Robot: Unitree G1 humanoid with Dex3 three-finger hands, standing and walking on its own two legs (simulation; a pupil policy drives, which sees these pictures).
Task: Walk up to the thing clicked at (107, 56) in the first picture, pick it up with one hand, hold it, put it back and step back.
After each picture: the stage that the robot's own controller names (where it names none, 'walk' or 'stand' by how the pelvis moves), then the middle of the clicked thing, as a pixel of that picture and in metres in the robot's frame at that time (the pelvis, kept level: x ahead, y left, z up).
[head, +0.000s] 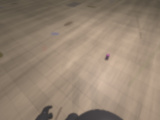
stand; (107, 56) +1.26 -0.33 -0.72
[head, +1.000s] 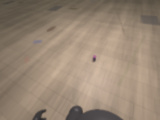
walk; (94, 58) +1.16 +0.03 -0.70
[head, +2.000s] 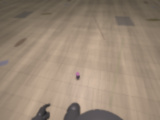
walk; (77, 75) +0.73 +0.24 -0.71
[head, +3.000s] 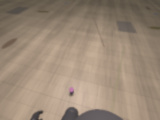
walk; (71, 90) +0.45 +0.22 -0.70
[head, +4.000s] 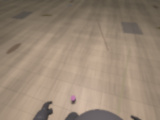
stand; (73, 98) +0.35 +0.21 -0.72
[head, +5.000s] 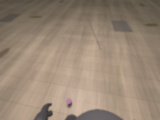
stand; (69, 102) +0.31 +0.25 -0.72
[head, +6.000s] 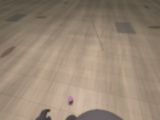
stand; (70, 99) +0.35 +0.24 -0.73
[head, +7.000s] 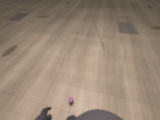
stand; (71, 100) +0.34 +0.23 -0.73
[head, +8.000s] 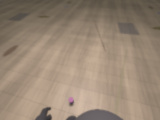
stand; (71, 100) +0.33 +0.23 -0.73
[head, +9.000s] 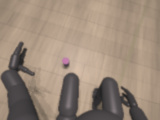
go down; (66, 62) +0.43 +0.22 -0.38
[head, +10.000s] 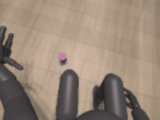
go down; (63, 58) +0.44 +0.23 -0.31
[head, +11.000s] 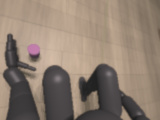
close in; (34, 51) +0.43 +0.28 -0.23
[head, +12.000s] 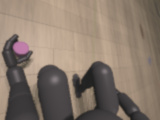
close; (21, 50) +0.42 +0.29 -0.23
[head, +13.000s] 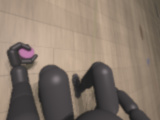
lift; (26, 53) +0.40 +0.27 -0.23
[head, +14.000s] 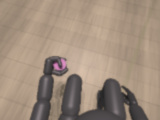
lift; (61, 67) +0.33 +0.22 -0.05
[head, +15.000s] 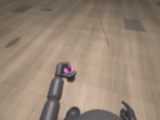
hold; (70, 74) +0.33 +0.16 +0.02
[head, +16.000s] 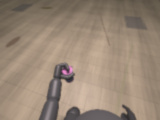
hold; (68, 74) +0.32 +0.17 +0.00
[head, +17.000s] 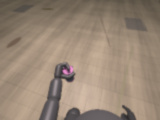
hold; (69, 74) +0.33 +0.17 +0.00
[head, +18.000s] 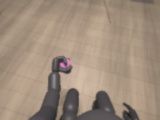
crouch; (66, 66) +0.38 +0.18 -0.07
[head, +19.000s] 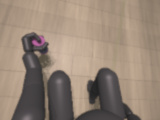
lower; (41, 45) +0.48 +0.27 -0.13
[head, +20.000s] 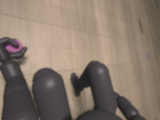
lower; (15, 50) +0.43 +0.29 -0.24
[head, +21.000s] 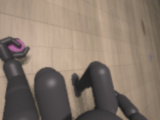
lower; (18, 49) +0.43 +0.29 -0.23
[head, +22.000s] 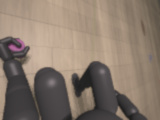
lower; (18, 49) +0.43 +0.29 -0.23
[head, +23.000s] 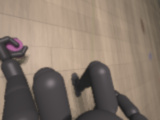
lower; (16, 49) +0.43 +0.29 -0.23
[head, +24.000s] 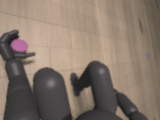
open; (19, 49) +0.43 +0.28 -0.23
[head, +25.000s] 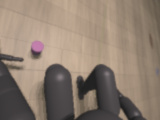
stand; (37, 48) +0.43 +0.26 -0.24
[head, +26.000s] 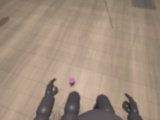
stand; (72, 81) +0.40 +0.19 -0.58
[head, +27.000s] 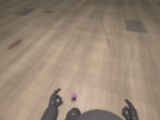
stand; (74, 96) +0.38 +0.19 -0.67
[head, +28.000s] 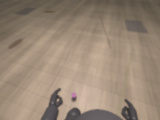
stand; (74, 96) +0.38 +0.19 -0.67
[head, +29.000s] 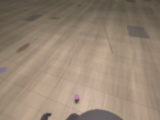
stand; (77, 98) +0.40 +0.18 -0.72
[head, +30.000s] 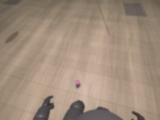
walk; (77, 83) +0.45 +0.17 -0.70
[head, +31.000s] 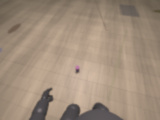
walk; (77, 68) +0.70 +0.18 -0.69
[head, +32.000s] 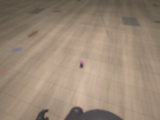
stand; (81, 64) +0.99 +0.22 -0.70
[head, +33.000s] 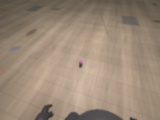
stand; (80, 63) +0.99 +0.20 -0.72
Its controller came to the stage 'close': yes
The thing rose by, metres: 0.71
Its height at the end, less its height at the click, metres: +0.00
